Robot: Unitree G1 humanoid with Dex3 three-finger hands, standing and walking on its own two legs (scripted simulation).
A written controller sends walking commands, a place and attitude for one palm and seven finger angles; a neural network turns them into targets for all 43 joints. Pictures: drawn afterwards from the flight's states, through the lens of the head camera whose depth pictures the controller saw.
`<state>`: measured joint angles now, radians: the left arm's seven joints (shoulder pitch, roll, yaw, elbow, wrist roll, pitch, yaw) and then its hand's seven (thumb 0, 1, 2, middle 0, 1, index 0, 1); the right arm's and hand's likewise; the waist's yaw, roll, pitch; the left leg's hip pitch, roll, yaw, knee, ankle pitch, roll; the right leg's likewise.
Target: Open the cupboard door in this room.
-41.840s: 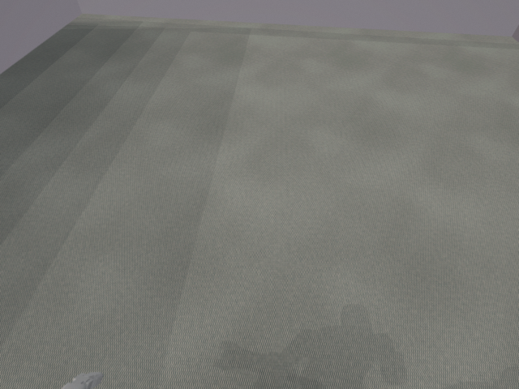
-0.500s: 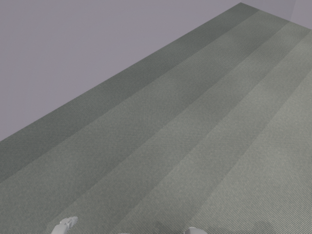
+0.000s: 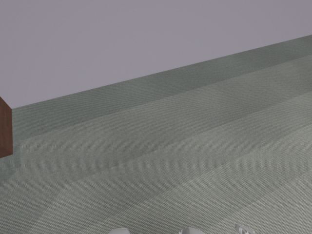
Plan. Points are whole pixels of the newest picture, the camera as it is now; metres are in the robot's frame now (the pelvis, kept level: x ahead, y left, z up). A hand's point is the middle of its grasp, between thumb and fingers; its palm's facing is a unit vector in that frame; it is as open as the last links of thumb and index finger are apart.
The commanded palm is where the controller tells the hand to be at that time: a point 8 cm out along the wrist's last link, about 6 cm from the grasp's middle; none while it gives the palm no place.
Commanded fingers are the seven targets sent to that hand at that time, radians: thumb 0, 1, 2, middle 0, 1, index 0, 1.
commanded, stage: turn to face it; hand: left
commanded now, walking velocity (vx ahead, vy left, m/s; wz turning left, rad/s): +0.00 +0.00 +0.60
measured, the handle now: out of the picture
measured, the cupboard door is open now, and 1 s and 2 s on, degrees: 38 38 38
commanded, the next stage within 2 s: take the last steps up to it in 1.68 s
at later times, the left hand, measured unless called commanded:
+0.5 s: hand out of the picture +0.04 +0.15 -0.14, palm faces +0.28 -0.93 -0.25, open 7.4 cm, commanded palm none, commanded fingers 0.00 0.90 0.90 -0.20 -0.30 -0.20 -0.30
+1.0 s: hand out of the picture +0.00 +0.21 -0.14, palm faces +0.57 -0.78 -0.27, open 7.4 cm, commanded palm none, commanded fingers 0.00 0.90 0.90 -0.20 -0.30 -0.20 -0.30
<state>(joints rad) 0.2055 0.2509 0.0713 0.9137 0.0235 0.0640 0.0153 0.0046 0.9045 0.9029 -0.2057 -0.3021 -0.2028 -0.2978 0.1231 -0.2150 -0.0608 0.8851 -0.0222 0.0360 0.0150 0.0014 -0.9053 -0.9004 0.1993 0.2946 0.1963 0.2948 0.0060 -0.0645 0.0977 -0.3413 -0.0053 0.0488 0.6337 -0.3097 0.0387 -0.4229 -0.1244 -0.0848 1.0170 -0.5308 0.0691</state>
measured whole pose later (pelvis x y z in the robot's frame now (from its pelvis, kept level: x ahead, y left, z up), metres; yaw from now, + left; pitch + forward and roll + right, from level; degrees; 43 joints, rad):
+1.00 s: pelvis +0.03 -0.03 +0.01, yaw +35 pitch +2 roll -1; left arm 0.12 0.26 0.07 0.86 0.02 0.05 0.01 0.00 0.91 0.90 -0.20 -0.30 -0.20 -0.30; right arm 0.16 -0.21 -0.05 0.91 -0.03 0.04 0.00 0.00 -0.90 -0.90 0.20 0.30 0.20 0.30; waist -0.01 0.00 0.10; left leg -0.29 -0.03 -0.07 0.50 -0.23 0.02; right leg -0.43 -0.06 0.00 0.87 -0.43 0.08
